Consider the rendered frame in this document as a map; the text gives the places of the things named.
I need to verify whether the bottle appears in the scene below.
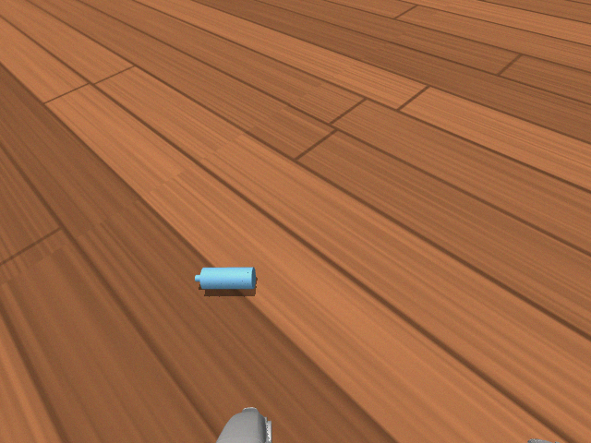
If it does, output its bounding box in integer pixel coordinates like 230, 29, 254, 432
195, 267, 256, 289

